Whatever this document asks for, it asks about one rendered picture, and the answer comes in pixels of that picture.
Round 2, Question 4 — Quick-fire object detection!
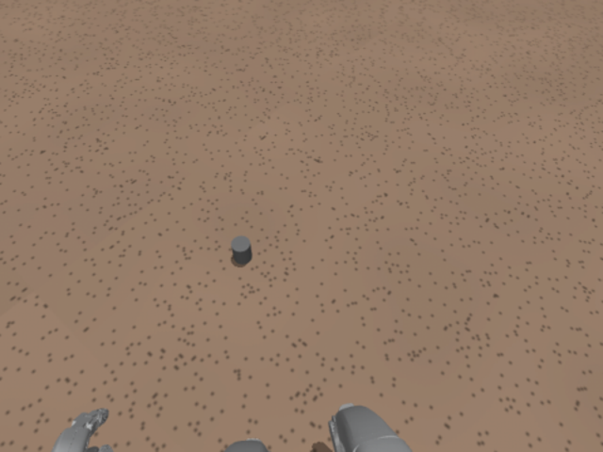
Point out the can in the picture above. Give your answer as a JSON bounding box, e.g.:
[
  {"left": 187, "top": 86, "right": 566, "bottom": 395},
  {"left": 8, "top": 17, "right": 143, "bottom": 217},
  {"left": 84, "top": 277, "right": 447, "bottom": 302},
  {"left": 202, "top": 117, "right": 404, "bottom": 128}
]
[{"left": 231, "top": 235, "right": 253, "bottom": 265}]

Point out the left robot hand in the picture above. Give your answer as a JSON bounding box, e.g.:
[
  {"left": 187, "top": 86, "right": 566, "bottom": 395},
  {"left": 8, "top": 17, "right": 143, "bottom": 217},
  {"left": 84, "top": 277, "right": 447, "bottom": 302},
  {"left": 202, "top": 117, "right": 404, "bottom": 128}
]
[{"left": 51, "top": 409, "right": 113, "bottom": 452}]

